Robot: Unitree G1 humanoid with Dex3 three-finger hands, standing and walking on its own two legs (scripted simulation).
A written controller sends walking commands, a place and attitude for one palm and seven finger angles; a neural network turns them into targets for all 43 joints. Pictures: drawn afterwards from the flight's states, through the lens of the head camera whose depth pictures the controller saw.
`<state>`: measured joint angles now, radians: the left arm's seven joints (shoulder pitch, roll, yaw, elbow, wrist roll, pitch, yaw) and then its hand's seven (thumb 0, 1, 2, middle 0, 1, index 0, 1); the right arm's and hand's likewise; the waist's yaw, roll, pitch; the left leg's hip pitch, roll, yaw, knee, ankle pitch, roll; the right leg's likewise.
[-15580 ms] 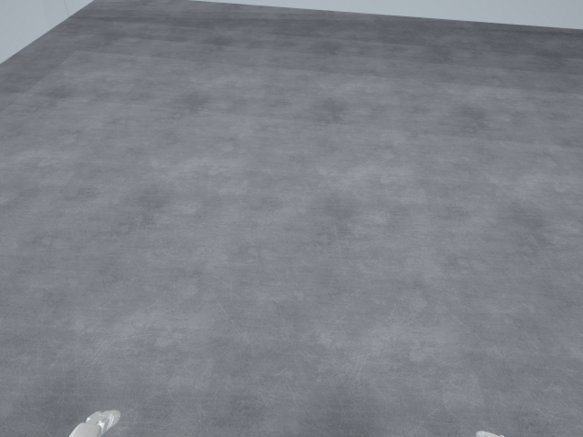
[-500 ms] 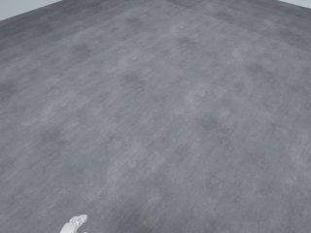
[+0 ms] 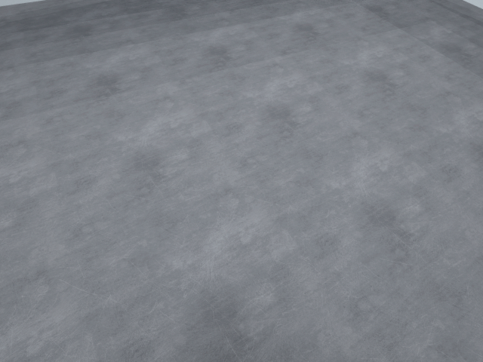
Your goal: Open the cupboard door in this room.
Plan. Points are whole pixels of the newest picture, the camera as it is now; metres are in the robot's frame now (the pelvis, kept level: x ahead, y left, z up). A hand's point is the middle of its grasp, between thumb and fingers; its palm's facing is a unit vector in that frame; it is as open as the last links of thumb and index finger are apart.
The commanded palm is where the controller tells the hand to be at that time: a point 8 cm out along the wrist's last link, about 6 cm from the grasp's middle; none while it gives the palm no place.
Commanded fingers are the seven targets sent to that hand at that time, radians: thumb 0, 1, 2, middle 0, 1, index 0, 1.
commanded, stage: turn or walk to find it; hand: left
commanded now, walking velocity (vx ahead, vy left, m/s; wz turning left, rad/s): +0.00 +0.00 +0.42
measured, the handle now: out of the picture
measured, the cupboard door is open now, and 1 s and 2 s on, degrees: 0 0 0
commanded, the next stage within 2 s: stand and wait in 2.00 s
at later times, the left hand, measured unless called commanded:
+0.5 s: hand out of the picture +0.06 +0.20 -0.15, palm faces +0.18 -0.94 -0.29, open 7.4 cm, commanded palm none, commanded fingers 0.00 0.90 0.90 -0.20 -0.30 -0.20 -0.30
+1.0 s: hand out of the picture -0.11 +0.18 -0.17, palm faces +0.46 -0.85 -0.25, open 7.4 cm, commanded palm none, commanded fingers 0.00 0.90 0.90 -0.20 -0.30 -0.20 -0.30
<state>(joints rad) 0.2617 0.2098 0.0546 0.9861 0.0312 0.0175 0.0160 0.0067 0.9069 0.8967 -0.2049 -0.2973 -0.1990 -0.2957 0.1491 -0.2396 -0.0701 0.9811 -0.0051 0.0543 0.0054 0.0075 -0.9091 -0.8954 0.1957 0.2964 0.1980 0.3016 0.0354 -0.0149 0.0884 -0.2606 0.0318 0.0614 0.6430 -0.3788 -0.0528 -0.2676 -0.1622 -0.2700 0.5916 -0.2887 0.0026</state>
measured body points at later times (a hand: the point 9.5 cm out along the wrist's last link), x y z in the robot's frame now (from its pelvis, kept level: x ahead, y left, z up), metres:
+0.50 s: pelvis -0.02 -0.02 +0.00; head +0.03 -0.04 +0.45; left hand +0.05 +0.25 -0.12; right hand +0.07 -0.25 -0.17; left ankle -0.01 +0.12 -0.73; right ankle -0.01 -0.12 -0.73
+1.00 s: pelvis -0.04 -0.01 +0.00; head +0.00 +0.01 +0.44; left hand -0.13 +0.23 -0.15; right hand +0.15 -0.21 -0.14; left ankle -0.10 +0.09 -0.73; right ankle +0.00 -0.12 -0.73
